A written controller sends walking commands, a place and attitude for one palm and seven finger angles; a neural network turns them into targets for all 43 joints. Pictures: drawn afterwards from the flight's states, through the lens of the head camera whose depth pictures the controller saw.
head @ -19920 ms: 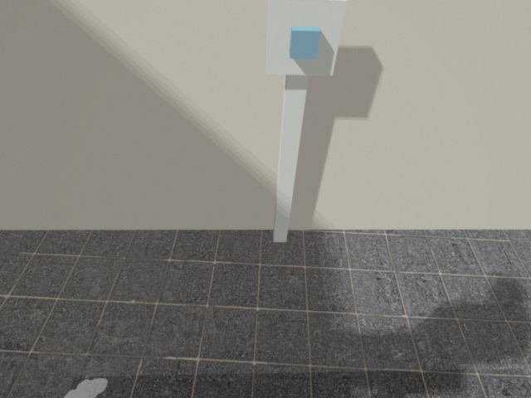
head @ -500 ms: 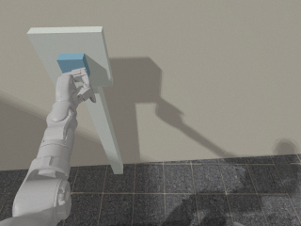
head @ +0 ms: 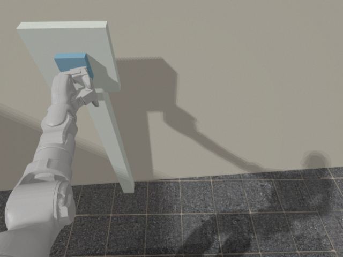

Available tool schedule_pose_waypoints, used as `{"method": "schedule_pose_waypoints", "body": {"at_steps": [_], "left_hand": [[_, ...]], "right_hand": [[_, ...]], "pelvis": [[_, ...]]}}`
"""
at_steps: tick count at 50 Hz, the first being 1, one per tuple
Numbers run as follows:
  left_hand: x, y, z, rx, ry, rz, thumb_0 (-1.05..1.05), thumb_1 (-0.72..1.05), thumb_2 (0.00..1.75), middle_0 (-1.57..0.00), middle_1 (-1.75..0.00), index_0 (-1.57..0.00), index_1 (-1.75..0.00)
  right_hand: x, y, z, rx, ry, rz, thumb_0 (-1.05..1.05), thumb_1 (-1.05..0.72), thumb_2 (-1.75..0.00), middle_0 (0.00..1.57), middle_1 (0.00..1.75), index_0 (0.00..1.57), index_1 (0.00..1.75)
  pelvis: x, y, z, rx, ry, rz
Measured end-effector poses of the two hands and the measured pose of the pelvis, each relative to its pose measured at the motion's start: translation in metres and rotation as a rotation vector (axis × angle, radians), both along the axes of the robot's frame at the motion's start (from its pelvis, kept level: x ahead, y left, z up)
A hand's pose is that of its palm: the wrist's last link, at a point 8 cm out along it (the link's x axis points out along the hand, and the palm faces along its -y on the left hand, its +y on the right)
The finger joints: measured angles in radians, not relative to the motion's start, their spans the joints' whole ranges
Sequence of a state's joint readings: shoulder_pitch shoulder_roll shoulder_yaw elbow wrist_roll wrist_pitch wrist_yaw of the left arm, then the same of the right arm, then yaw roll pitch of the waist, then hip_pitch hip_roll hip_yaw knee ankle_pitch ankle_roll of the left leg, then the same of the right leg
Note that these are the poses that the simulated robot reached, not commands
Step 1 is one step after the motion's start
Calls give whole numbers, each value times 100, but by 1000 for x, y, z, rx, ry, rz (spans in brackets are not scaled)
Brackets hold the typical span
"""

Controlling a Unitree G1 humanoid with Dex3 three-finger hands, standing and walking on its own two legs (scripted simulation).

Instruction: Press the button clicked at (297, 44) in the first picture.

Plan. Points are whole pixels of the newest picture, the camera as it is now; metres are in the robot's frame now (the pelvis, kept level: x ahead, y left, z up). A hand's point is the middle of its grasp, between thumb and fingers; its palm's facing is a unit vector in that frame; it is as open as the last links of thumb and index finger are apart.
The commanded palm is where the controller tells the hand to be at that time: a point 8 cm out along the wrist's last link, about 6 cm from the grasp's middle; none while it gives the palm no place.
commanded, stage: press the button with the knuckle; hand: left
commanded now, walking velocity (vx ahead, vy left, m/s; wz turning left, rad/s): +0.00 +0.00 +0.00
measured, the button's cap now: (75, 65) +0.52 +0.22 +0.16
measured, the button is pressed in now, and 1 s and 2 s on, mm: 7 0 0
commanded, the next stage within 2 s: hold the button down briefly in 0.16 s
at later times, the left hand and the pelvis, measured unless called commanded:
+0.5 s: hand (91, 89) +0.47 +0.18 +0.13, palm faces +0.09 -1.00 +0.00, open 2.9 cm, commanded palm +0.47 +0.23 +0.14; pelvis -0.02 +0.01 -0.01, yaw +0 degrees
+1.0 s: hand (92, 96) +0.45 +0.18 +0.13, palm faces +0.08 -1.00 +0.00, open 2.8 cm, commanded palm +0.42 +0.22 +0.14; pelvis -0.01 +0.01 -0.01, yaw -1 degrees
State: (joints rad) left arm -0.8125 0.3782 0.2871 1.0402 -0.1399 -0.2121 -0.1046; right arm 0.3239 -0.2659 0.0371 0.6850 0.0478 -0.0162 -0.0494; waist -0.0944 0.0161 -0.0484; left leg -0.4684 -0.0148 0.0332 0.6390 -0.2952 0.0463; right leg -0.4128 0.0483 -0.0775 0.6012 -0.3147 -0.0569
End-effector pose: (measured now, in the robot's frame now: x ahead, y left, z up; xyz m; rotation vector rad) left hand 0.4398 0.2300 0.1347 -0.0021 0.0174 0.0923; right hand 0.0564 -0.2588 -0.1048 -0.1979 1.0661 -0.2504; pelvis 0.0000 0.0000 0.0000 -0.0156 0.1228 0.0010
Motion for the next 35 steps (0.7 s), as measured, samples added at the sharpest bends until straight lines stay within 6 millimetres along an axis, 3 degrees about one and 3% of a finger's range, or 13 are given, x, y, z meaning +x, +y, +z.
{"method": "schedule_pose_waypoints", "body": {"at_steps": [20, 35], "left_hand": [[8, 4, 0, 5, -2, -7, -1, 73, 95, -130, -150, -138, -150], [7, 4, -1, 6, -7, -8, -1, 72, 95, -130, -150, -138, -150]], "right_hand": [[-69, -1, -6, -23, 129, -31, 1, -91, -90, 20, 30, 20, 30], [-77, 6, -6, -23, 107, -20, 1, -91, -90, 20, 30, 20, 30]], "pelvis": [[-18, 5, -6, -12, 39, 10], [-25, 11, -9, -15, 47, 7]]}}
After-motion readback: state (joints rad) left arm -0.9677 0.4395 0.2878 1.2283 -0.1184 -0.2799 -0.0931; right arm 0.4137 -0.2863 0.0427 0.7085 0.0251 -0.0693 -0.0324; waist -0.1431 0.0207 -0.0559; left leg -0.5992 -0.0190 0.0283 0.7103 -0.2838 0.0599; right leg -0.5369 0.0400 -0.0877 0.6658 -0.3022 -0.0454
